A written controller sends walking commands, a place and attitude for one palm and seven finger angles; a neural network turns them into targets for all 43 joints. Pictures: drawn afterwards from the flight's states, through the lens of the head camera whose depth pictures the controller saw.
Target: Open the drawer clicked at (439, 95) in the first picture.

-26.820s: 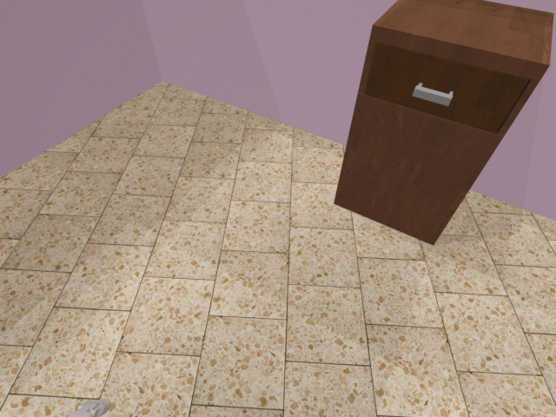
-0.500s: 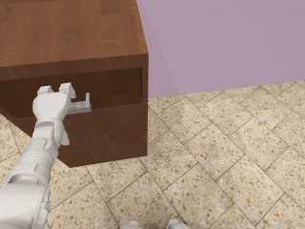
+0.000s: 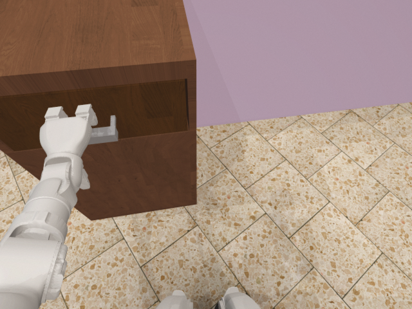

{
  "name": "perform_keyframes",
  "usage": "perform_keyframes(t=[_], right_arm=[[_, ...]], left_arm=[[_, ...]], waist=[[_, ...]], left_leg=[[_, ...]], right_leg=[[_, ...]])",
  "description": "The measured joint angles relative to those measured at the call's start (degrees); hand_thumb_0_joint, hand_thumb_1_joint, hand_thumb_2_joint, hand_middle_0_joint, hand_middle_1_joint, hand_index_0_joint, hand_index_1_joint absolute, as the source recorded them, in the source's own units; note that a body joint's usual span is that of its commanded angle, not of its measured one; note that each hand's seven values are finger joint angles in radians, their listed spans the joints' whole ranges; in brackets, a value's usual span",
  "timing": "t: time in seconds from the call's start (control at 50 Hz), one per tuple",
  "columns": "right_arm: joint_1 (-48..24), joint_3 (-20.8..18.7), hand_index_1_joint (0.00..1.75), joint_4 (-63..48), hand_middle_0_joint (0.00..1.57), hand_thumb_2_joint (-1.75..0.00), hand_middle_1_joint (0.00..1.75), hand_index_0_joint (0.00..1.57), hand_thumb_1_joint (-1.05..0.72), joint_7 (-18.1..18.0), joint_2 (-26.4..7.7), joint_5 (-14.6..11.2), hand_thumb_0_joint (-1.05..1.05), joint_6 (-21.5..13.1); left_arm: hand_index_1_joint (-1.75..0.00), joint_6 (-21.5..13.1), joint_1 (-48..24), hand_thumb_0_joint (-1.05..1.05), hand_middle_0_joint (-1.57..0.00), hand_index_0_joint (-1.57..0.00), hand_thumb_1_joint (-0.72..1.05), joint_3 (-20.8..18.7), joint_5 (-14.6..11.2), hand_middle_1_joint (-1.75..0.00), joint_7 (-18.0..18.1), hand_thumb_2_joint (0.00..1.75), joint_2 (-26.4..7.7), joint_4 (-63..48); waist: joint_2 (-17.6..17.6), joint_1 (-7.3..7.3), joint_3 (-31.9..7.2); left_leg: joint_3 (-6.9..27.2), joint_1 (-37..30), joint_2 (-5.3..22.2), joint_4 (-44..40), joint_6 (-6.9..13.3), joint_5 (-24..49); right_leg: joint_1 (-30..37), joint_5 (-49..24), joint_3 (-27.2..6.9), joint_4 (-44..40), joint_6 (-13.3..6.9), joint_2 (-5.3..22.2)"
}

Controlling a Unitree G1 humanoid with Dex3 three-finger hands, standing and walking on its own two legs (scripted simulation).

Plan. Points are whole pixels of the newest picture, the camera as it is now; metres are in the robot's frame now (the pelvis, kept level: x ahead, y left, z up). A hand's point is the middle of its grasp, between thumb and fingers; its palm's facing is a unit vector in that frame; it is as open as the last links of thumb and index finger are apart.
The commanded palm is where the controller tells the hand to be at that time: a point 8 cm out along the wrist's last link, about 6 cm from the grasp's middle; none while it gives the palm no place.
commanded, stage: lower the fingers behind the handle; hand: left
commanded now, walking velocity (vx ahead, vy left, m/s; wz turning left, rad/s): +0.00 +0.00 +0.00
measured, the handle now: (91, 129) +0.50 +0.27 -0.01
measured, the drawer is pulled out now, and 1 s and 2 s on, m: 0.00 0.00 0.00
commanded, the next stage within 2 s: lift the fingers back up to retry in 0.38 s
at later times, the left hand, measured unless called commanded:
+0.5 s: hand (79, 150) +0.43 +0.28 -0.01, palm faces -0.02 +0.00 -1.00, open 13.8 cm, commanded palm +0.41 +0.27 +0.03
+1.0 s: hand (69, 135) +0.44 +0.28 +0.04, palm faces -0.02 -0.03 -1.00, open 13.8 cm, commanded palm +0.41 +0.27 +0.10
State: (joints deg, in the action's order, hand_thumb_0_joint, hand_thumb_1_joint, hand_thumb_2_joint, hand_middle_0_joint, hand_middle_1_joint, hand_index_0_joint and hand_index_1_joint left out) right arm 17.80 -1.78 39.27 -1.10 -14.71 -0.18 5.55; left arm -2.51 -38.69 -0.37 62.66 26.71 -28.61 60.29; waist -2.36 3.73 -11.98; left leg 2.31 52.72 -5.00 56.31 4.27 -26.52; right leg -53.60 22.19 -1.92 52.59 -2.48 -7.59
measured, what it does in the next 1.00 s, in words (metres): stands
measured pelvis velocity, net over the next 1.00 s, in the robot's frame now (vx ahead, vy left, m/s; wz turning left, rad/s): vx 0.02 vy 0.00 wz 0.01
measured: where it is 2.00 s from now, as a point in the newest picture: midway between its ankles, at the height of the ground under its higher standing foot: outside the picture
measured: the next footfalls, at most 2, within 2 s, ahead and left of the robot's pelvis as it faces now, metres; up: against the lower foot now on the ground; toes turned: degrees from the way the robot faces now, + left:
none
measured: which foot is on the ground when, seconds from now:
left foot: down 0.00-1.00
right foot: down 0.00-1.00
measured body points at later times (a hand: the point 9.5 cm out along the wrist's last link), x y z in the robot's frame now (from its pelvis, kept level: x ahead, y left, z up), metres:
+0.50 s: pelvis -0.01 +0.00 +0.00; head +0.10 +0.00 +0.43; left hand +0.43 +0.27 +0.05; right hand +0.05 -0.28 -0.13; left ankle -0.01 +0.07 -0.68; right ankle +0.02 -0.09 -0.68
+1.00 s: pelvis +0.02 +0.00 +0.03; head +0.10 +0.00 +0.47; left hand +0.44 +0.28 +0.10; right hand +0.09 -0.27 -0.10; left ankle -0.01 +0.07 -0.68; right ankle +0.01 -0.09 -0.68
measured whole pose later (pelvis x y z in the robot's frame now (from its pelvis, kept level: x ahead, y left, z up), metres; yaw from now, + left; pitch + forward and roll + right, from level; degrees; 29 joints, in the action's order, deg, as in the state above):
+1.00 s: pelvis +0.02 +0.00 +0.03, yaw +1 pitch +18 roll -2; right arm 17.3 -2.3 39.1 -2.2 -14.5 -1.4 6.2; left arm -1.6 -34.5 -0.2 60.1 21.2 -28.2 53.5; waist -3.1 3.1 -9.9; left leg 3.0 40.7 -4.9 46.7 4.2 -24.0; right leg -41.5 19.9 -2.5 43.1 -2.7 -7.1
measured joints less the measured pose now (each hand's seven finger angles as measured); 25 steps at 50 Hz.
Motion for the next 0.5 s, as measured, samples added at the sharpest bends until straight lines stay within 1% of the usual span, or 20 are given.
perform_keyframes(t=[0.16,0.34,0.5], right_arm=[[-0.2,0.0,0.3,0.4,0.21,-0.9,0.3,0.2,-0.9,0.0,0.1,-0.1,0.01,-0.1],[-0.4,0.5,0.3,0.3,0.21,-0.9,0.3,0.2,-0.9,-0.4,0.1,-0.2,0.01,-0.3],[0.1,0.1,0.3,0.4,0.21,-0.9,0.3,0.2,-0.9,-0.3,-0.1,-0.2,0.01,-0.5]], left_arm=[[-1.2,0.1,0.3,0.0,-0.2,-0.32,-0.49,0.1,-0.1,-1.22,0.6,0.3,-0.1,-0.7],[-1.2,-0.1,-0.5,0.0,-0.22,-0.32,-0.49,-0.3,-0.5,-1.23,-0.4,0.3,-1.0,0.0],[-1.2,-0.2,0.0,0.0,-0.21,-0.32,-0.49,-0.3,-0.6,-1.21,-0.3,0.3,-0.7,-0.4]], waist=[[-0.1,-0.08,0.1],[-0.1,0.37,0.3],[-0.2,0.12,0.2]], left_leg=[[0.1,1.3,0.0,1.3,-0.2,-0.3],[0.1,1.6,0.1,1.2,-0.4,0.0],[0.1,1.6,0.1,1.2,-0.4,0.0]], right_leg=[[-1.3,0.3,0.4,1.4,-0.2,0.0],[-1.7,-0.1,0.4,1.2,-0.3,-0.1],[-1.6,0.0,0.4,1.2,-0.3,-0.1]])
